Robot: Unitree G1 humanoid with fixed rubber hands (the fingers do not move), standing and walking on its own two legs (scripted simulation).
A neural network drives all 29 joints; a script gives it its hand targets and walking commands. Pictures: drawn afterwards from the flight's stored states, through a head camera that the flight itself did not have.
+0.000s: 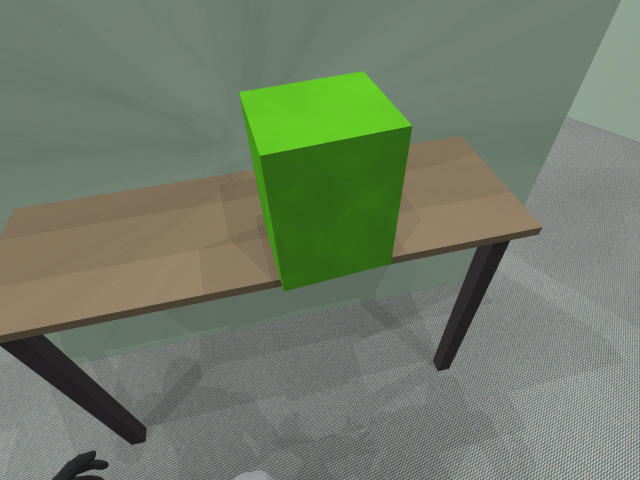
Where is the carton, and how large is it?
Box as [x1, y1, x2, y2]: [239, 71, 411, 290]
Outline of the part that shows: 363,71 239,92 264,222 284,290 390,263 411,125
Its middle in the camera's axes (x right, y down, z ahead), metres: +0.01 -0.09 +0.65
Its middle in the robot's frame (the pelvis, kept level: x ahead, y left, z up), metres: +0.57 +0.00 +0.06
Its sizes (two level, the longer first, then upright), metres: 0.204 0.179 0.285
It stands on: a table, 0.69 m high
